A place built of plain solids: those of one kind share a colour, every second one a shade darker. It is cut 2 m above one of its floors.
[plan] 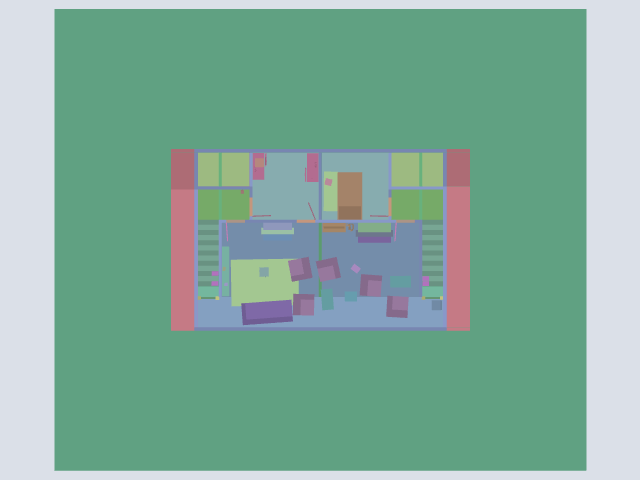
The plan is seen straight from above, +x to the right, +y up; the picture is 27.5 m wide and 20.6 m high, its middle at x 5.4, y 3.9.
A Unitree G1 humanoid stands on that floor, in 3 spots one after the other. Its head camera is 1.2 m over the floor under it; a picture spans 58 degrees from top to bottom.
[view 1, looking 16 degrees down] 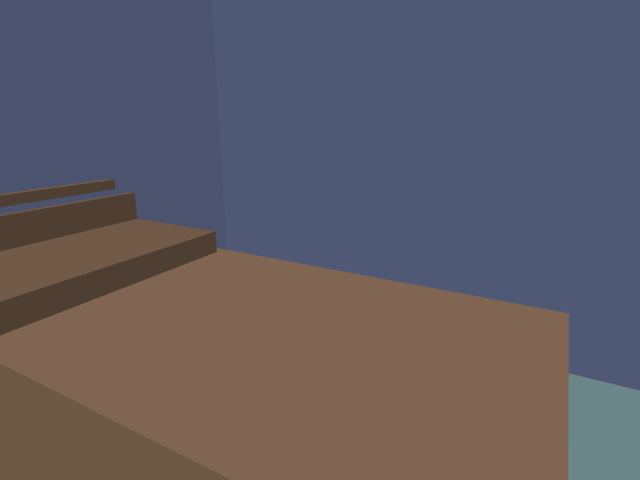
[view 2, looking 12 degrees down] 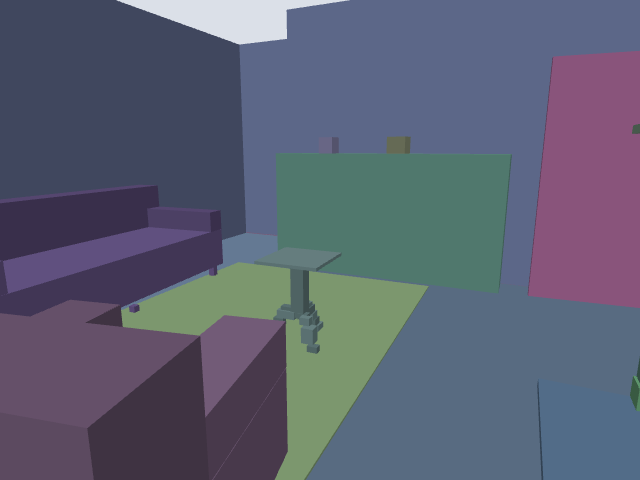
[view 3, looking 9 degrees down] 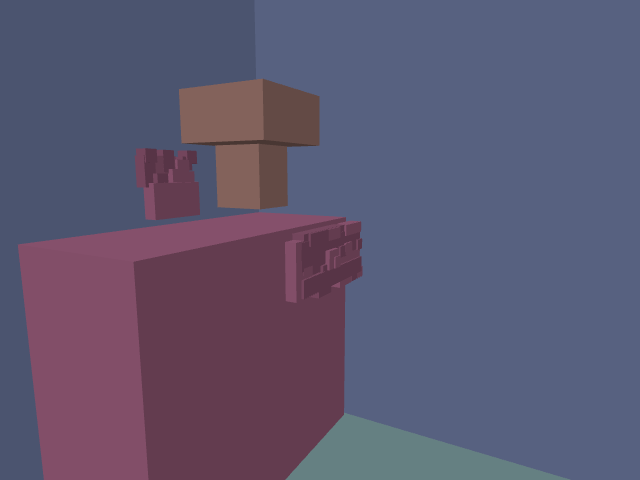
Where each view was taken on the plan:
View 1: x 7.67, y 6.72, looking -151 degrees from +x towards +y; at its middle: wall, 2.61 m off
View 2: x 5.28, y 3.73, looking -155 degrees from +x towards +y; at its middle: bookcase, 4.26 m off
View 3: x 3.88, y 5.83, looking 119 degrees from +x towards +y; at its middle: chest_drawers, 1.62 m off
